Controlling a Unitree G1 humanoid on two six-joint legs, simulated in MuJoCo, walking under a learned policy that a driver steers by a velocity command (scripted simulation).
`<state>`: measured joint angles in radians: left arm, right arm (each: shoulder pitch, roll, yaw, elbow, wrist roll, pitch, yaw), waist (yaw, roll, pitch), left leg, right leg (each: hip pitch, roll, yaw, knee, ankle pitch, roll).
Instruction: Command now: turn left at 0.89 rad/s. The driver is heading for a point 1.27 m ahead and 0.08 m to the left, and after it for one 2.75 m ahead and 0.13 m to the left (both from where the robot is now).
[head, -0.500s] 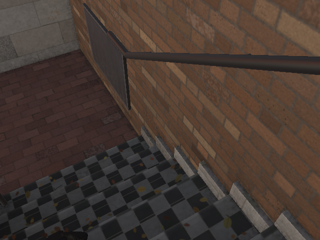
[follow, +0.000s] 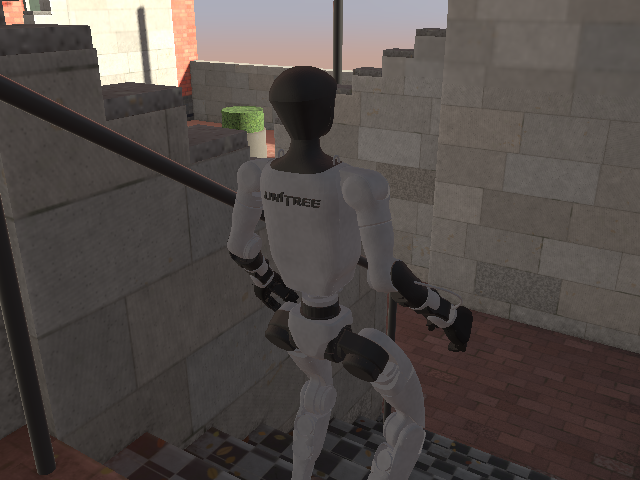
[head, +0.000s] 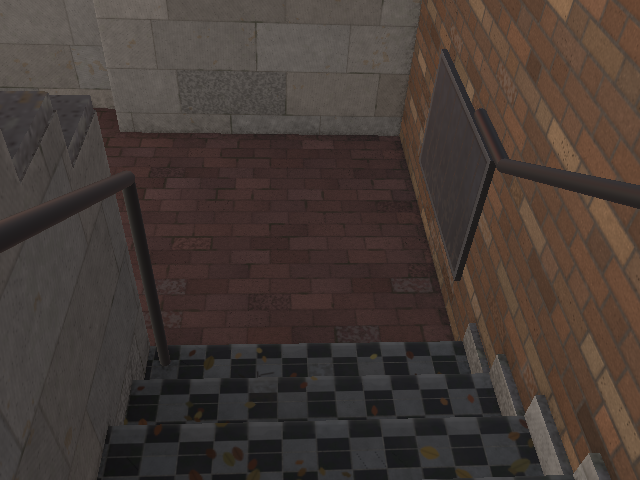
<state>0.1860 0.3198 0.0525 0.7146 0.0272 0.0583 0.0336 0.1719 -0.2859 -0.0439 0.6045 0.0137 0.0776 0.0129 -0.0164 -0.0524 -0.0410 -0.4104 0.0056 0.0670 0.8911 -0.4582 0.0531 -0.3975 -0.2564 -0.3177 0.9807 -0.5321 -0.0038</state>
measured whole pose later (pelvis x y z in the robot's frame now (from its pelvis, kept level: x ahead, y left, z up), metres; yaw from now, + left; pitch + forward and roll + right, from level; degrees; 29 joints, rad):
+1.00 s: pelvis +0.38 -0.08 -0.15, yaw +28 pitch -2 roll +1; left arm 0.57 0.19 0.01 0.99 0.01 -0.09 0.01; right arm 0.04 -0.22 -0.04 0.82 -0.04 -0.01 0.05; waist 0.07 0.04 0.00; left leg -0.75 0.00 -0.06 0.77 0.45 0.06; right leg -0.05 0.11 0.03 0.67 -0.58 -0.12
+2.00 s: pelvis +0.86 +0.04 -0.50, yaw +0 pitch -2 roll +3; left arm 0.18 0.32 0.04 0.75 0.03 0.10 -0.08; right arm 0.15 -0.28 -0.07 0.84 -0.03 0.04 -0.11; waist 0.04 -0.08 -0.01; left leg -0.39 0.02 -0.03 0.83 -0.46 -0.06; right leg -0.53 0.30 0.13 1.25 -0.53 -0.05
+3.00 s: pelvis +1.45 -0.08 -0.83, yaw +13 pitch +1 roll -3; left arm 0.33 0.22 0.06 0.87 0.03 -0.11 -0.02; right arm 0.34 -0.27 -0.06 0.91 -0.05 -0.02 -0.03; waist 0.01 0.03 -0.06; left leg -0.64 -0.06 -0.03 1.86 -0.61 0.17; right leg -0.21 0.03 -0.03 0.70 -0.55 0.00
